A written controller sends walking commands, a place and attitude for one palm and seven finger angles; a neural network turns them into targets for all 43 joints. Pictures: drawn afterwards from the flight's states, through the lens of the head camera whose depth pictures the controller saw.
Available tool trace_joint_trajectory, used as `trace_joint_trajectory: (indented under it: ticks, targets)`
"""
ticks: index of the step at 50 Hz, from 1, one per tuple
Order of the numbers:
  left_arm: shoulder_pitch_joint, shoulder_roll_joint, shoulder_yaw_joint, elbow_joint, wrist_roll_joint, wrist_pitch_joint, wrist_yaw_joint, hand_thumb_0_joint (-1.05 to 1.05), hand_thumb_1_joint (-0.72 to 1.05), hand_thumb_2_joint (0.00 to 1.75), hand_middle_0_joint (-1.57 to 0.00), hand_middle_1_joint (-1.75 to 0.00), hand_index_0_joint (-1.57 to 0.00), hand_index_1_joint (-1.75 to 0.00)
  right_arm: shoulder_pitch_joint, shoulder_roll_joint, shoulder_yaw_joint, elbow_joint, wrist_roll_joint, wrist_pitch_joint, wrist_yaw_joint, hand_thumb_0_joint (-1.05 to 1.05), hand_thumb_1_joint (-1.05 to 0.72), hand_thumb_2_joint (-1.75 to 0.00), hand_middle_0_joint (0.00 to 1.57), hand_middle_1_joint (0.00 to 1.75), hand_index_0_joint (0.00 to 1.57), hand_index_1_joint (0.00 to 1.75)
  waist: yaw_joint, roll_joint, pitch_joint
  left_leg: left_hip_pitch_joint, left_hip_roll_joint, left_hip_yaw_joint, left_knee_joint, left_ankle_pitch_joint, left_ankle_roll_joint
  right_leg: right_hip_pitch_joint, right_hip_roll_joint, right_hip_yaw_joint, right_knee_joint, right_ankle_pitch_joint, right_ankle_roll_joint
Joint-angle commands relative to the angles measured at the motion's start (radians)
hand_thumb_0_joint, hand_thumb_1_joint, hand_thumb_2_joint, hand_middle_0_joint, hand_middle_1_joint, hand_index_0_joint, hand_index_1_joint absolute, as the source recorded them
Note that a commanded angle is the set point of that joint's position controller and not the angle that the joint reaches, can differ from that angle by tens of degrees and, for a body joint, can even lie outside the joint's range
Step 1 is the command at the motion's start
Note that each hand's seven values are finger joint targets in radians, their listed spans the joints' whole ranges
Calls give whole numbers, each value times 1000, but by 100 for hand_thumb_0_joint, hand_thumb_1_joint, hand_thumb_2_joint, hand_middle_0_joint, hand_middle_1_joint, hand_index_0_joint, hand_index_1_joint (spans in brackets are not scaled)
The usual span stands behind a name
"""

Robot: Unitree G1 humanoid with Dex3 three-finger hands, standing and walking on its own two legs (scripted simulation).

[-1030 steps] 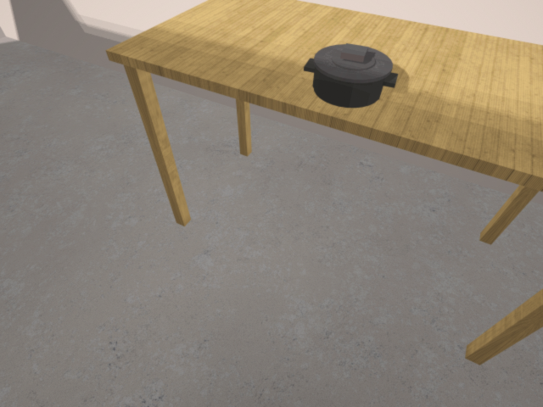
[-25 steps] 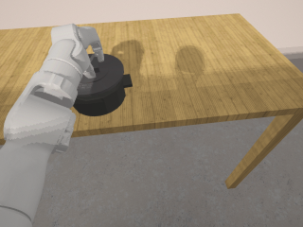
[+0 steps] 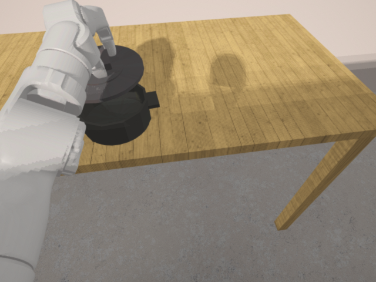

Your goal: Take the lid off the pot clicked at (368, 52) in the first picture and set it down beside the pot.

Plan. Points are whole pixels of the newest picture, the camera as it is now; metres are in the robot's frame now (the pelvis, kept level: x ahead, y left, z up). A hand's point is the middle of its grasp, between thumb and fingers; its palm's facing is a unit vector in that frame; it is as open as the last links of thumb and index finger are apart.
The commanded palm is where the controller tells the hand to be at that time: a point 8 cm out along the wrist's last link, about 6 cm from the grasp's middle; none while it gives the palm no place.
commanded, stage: lift the lid straight up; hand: left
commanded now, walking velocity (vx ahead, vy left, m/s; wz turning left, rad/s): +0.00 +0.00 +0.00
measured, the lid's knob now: (96, 61) +0.51 +0.15 +0.22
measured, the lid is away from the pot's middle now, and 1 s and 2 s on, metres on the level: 0.00 0.01 0.14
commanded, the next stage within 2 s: move the lid sideways beside the pot in 0.74 s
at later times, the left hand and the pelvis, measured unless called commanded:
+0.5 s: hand (80, 34) +0.48 +0.15 +0.29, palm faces -0.25 -0.20 -0.95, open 9.0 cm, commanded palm +0.48 +0.15 +0.36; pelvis +0.00 +0.00 +0.00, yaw +1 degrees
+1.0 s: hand (84, 26) +0.49 +0.15 +0.30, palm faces -0.22 -0.15 -0.97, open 9.0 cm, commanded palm +0.47 +0.17 +0.36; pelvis +0.00 +0.00 +0.00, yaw +0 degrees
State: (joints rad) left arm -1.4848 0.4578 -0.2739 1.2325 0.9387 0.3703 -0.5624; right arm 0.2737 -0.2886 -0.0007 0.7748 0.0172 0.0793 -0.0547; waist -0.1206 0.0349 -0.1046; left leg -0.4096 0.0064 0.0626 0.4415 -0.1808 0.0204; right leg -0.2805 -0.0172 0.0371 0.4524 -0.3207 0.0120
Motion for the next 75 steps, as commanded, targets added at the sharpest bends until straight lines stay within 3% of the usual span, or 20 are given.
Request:
trace_joint_trajectory:
  ticks: [1, 5, 7, 11, 16, 19, 21, 23, 26, 30, 34, 36, 40, 44, 49, 51, 55, 56, 60, 75]
  targets:
    - [-722, 246, 41, -266, 34, 3, 51, 0, 50, 101, -66, -114, -71, -111, -2, -164, -43, -95, -1, -37, -11, 0, -90, -90, 20, 30, 20, 30, -1, -40, -459, 421, -48, -18, 37, 359, 60, -32, 62, -35, -41, 447, -41]
    - [-682, 164, 7, -246, 21, 4, 45, 0, 50, 101, -66, -114, -71, -111, 3, -154, -51, -92, -1, -55, -8, 0, -90, -90, 20, 30, 20, 30, 0, -6, -458, 472, -39, -29, 68, 503, 60, -69, 66, -45, -36, 493, -47]
    - [-669, 223, 41, -222, 44, 18, 39, 0, 50, 101, -66, -114, -71, -111, 1, -157, -48, -89, -1, -46, -6, 0, -90, -90, 20, 30, 20, 30, 3, -62, -438, 436, -40, -28, 56, 450, 64, -57, 65, -41, -37, 470, -41]
    - [-753, 208, 27, -322, 34, 19, 39, 0, 50, 101, -66, -114, -71, -111, -10, -152, -44, -102, 3, -52, 2, 0, -90, -90, 20, 30, 20, 30, 8, 1, -490, 481, -37, -33, 55, 496, 57, -48, 63, -40, -32, 471, -40]
    - [-724, 253, 56, -299, 48, 37, 32, 0, 50, 101, -66, -114, -71, -111, -14, -156, -41, -105, -1, -52, 1, 0, -90, -90, 20, 30, 20, 30, 18, -57, -486, 455, -41, -27, 52, 482, 61, -16, 58, -35, -35, 488, -37]
    - [-686, 209, 30, -210, 50, 59, 25, 0, 50, 101, -66, -114, -71, -111, -29, -150, -36, -103, 7, -41, -2, 0, -90, -90, 20, 30, 20, 30, 8, -74, -381, 399, -47, -18, 38, 391, 62, -47, 57, -43, -51, 452, -39]
    - [-728, 237, 39, -248, 45, 61, 27, 0, 50, 101, -66, -114, -71, -111, -33, -158, -33, -105, 7, -43, -2, 0, -90, -90, 20, 30, 20, 30, 12, -76, -404, 413, -45, -17, 29, 383, 61, -30, 56, -37, -56, 449, -38]
    - [-764, 166, -3, -223, 40, 69, 29, 0, 50, 101, -66, -114, -71, -111, -43, -150, -30, -102, 14, -47, -7, 0, -90, -90, 20, 30, 20, 30, -7, -71, -362, 412, -45, -26, 16, 320, 61, -73, 59, -44, -69, 393, -39]
    - [-850, 191, 7, -320, 41, 51, 38, 0, 50, 101, -66, -114, -71, -111, -45, -149, -31, -105, 8, -72, -6, 0, -90, -90, 20, 30, 20, 30, 5, -10, -477, 489, -39, -37, 23, 379, 57, -58, 60, -36, -56, 391, -41]
    - [-694, 139, -1, -132, 39, 88, 27, 0, 50, 101, -66, -114, -71, -111, -32, -157, -31, -75, 9, -67, -3, 0, -90, -90, 20, 30, 20, 30, 2, -70, -337, 400, -44, -31, 17, 361, 57, -85, 54, -49, -72, 404, -51]
    - [-763, 171, 5, -129, 63, 101, 40, 0, 50, 101, -66, -114, -71, -111, -47, -157, -21, -81, 10, -51, -9, 0, -90, -90, 20, 30, 20, 30, -11, -98, -331, 360, -50, -21, -4, 227, 61, -68, 53, -41, -81, 362, -40]
    - [-830, 201, 17, -227, 60, 80, 48, 0, 50, 101, -66, -114, -71, -111, -46, -159, -23, -89, 8, -64, -7, 0, -90, -90, 20, 30, 20, 30, 1, -68, -445, 420, -45, -27, 3, 302, 59, -31, 55, -35, -64, 397, -41]
    - [-765, 177, 16, -206, 45, 76, 39, 0, 50, 101, -66, -114, -71, -111, -36, -158, -31, -86, 7, -77, -6, 0, -90, -90, 20, 30, 20, 30, 8, -53, -438, 436, -45, -25, 26, 417, 61, -37, 54, -39, -61, 462, -48]
    - [-694, 286, 57, -256, 126, 30, 47, 0, 50, 101, -66, -114, -71, -111, -44, -153, -31, -118, 2, -50, -10, 0, -90, -90, 20, 30, 20, 30, 20, -119, -435, 360, -47, -9, 28, 348, 61, 11, 49, -25, -55, 464, -42]
    - [-655, 363, 95, -271, 123, 19, 29, 0, 50, 101, -66, -114, -71, -111, -50, -158, -35, -140, 3, -15, -8, 0, -90, -90, 20, 30, 20, 30, 35, -115, -419, 331, -54, 8, 29, 345, 63, 53, 43, -23, -49, 501, -37]
    - [-698, 365, 87, -364, 113, 2, 24, 0, 50, 101, -66, -114, -71, -111, -49, -154, -35, -154, 7, -17, -3, 0, -90, -90, 20, 30, 20, 30, 41, -70, -481, 383, -50, 6, 42, 437, 64, 69, 44, -18, -38, 534, -35]
    - [-611, 323, 57, -308, 85, 2, 2, 0, 50, 101, -66, -114, -71, -111, -55, -165, -40, -147, 14, -11, -3, 0, -90, -90, 20, 30, 20, 30, 31, -53, -389, 386, -49, 4, 58, 485, 64, 15, 48, -34, -56, 546, -43]
    - [-666, 366, 76, -393, 102, -8, 4, 0, 50, 101, -66, -114, -71, -111, -40, -159, -41, -156, 15, -8, 1, 0, -90, -90, 20, 30, 20, 30, 34, -68, -450, 413, -39, 3, 51, 456, 64, 35, 51, -25, -49, 506, -30]
    - [-603, 338, 53, -393, 64, -16, -16, 0, 50, 101, -66, -114, -71, -111, -69, -166, -46, -161, 16, -11, 2, 0, -90, -90, 20, 30, 20, 30, 40, -28, -429, 424, -51, -9, 83, 572, 64, 16, 42, -34, -41, 586, -42]
    - [-624, 349, 49, -361, 67, -46, -9, 0, 50, 101, -66, -114, -71, -111, -70, -171, -42, -134, 27, -5, -3, 0, -90, -90, 20, 30, 20, 30, 14, 49, -413, 468, -38, -39, 71, 474, 47, -83, 60, -62, -54, 405, -57]
